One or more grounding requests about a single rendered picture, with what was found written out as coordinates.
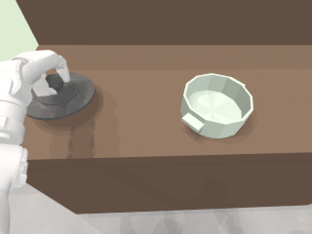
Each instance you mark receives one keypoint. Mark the table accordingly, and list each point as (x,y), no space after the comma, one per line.
(128,151)

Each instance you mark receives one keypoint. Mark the lid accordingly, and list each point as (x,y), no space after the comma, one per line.
(73,97)

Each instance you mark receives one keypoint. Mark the left robot upper arm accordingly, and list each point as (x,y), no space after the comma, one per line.
(13,175)

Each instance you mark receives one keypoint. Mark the robot left forearm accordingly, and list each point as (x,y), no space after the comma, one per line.
(17,77)

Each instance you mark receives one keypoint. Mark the knob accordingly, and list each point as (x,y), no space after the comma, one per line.
(54,81)

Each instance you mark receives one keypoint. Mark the left robot hand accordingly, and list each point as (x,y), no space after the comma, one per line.
(47,60)

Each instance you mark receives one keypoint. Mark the pot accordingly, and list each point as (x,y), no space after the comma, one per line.
(215,106)

